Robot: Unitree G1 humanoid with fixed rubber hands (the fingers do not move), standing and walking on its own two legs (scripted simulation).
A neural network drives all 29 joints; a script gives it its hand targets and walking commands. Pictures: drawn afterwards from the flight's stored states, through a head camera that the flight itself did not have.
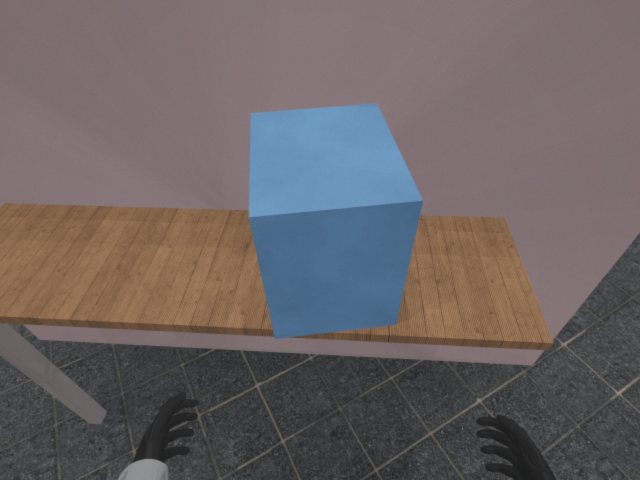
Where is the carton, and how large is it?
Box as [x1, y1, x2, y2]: [249, 103, 422, 338]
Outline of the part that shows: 376,103 251,113 249,220 275,338 395,324 422,199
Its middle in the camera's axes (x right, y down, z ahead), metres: +0.01 -0.03 +0.64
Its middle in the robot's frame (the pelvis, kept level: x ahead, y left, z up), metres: +0.51 +0.04 +0.04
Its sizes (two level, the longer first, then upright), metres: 0.253 0.208 0.276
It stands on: a table, 0.67 m high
